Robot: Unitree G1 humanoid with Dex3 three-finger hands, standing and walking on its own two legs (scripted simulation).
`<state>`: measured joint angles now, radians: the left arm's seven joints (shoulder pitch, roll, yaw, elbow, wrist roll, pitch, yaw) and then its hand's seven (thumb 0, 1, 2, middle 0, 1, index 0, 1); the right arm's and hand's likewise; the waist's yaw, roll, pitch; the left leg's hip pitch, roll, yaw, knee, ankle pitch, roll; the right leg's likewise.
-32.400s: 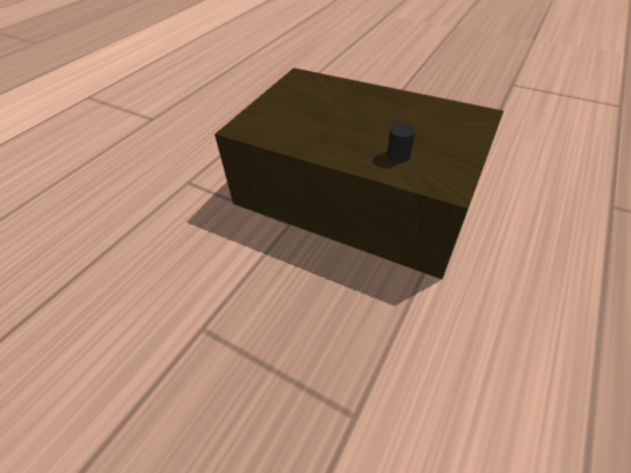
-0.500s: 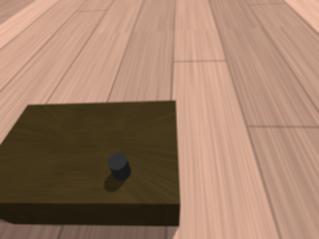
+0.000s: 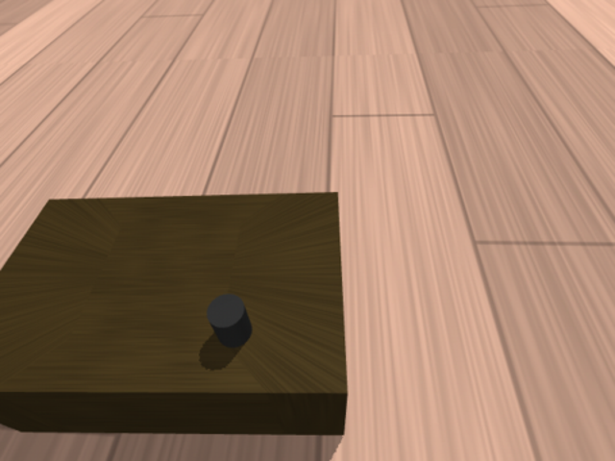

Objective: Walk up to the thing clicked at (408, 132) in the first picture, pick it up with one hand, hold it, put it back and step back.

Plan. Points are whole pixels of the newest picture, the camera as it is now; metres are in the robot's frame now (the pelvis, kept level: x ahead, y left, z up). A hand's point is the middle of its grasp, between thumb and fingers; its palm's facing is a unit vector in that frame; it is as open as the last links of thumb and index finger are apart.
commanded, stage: stand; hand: left
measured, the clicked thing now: (230, 321) +0.49 +0.23 -0.34
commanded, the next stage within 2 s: step back in 0.08 s
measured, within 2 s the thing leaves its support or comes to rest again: neither
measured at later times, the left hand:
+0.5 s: hand out of the picture +0.09 +0.32 -0.18, palm faces -0.04 -0.93 -0.37, open 7.4 cm
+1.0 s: hand out of the picture -0.03 +0.30 -0.15, palm faces -0.08 -0.91 -0.40, open 7.4 cm
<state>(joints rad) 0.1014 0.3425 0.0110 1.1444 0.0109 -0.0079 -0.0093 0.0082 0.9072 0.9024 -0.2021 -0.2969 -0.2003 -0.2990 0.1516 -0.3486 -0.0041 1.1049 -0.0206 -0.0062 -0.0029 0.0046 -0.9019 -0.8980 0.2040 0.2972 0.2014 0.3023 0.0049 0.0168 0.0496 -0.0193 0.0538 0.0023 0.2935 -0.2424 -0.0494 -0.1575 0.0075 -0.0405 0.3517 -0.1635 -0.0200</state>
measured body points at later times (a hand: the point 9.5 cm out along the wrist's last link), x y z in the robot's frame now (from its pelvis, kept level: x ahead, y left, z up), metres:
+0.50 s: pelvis -0.07 +0.06 -0.02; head +0.00 +0.09 +0.42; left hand +0.09 +0.37 -0.15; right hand -0.02 -0.26 -0.13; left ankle -0.09 +0.17 -0.75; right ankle -0.04 -0.09 -0.69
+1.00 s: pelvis -0.16 +0.05 -0.02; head -0.11 +0.03 +0.43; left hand -0.03 +0.35 -0.12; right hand -0.07 -0.27 -0.14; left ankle -0.18 +0.19 -0.67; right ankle -0.15 -0.06 -0.75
